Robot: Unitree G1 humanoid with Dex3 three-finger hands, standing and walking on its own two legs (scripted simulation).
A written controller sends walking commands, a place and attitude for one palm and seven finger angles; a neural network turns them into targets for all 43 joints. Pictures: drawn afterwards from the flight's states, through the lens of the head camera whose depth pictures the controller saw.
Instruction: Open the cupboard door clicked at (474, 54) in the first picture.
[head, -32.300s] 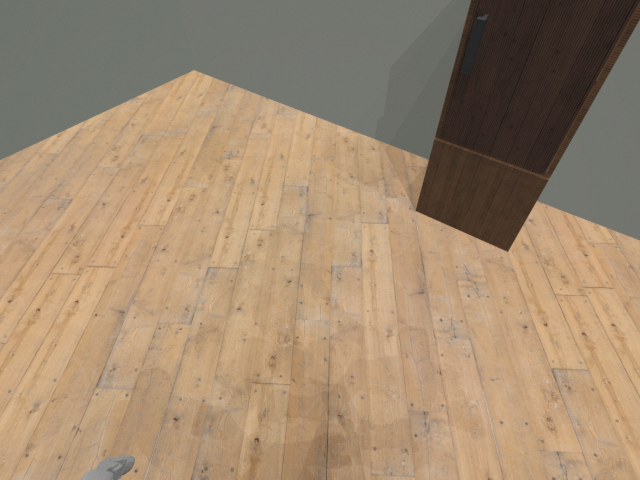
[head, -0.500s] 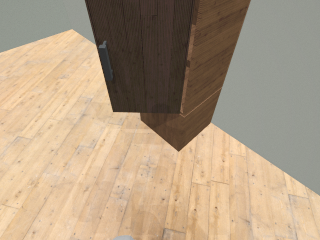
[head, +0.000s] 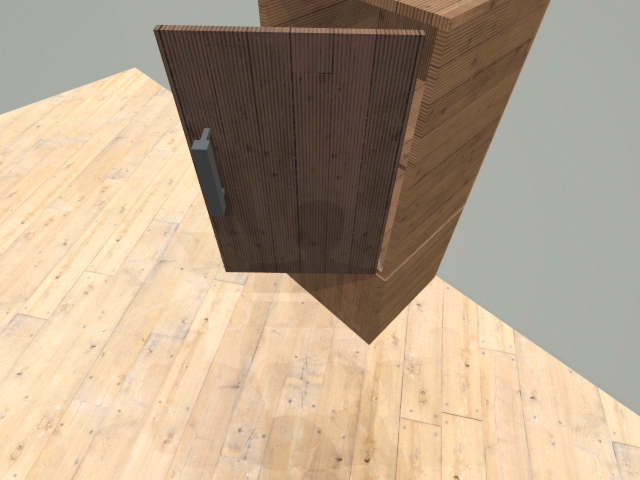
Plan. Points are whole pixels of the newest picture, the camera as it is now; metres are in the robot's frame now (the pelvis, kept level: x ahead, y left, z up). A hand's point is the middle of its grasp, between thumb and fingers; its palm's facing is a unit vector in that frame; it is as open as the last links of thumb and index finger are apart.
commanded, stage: come to a stop and stand still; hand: left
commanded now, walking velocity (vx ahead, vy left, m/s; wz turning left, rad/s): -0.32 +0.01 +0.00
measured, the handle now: (212, 173) +0.61 +0.24 +0.01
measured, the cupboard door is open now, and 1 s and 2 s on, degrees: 44 44 44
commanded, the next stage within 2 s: look again from close up in 1.46 s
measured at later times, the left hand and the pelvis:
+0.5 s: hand out of the picture +0.10 +0.21 -0.18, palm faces +0.08 -0.97 -0.23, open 7.4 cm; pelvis +0.04 +0.01 +0.00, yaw +2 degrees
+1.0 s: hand out of the picture +0.05 +0.21 -0.16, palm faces +0.05 -0.96 -0.27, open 7.4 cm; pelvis -0.01 -0.01 +0.00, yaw +2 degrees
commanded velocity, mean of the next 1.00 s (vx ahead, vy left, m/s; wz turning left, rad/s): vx -0.08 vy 0.00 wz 0.00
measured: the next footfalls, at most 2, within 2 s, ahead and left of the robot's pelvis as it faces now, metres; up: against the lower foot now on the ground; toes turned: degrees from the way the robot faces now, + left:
right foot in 0.04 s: +0.11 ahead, -0.12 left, +0.00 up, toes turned -6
right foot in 0.56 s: +0.05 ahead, -0.12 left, +0.00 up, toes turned +0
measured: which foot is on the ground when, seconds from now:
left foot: down 0.00-1.00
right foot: up 0.00-0.02, down 0.04-0.32, up 0.34-0.54, down 0.56-1.00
